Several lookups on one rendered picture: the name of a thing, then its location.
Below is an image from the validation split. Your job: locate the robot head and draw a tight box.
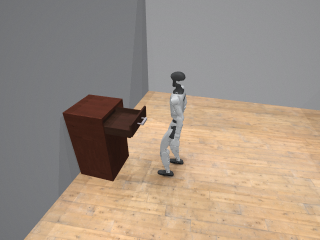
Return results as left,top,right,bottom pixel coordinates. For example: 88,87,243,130
170,71,186,95

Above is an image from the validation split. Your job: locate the left robot hand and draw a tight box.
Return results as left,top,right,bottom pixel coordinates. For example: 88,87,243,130
170,139,180,152

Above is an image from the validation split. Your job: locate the handle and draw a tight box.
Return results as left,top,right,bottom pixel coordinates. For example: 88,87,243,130
137,117,148,126

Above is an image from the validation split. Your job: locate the robot right shin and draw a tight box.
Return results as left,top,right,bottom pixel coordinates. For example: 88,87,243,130
169,145,180,161

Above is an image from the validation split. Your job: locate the left robot forearm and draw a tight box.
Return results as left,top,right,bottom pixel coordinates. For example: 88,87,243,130
174,117,183,140

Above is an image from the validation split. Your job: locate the cabinet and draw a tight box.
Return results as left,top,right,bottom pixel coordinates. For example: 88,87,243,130
62,94,129,182

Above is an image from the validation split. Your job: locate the left robot upper arm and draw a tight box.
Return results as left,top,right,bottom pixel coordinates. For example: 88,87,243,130
171,95,184,121

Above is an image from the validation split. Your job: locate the drawer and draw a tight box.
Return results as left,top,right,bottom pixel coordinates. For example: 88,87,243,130
103,105,147,138

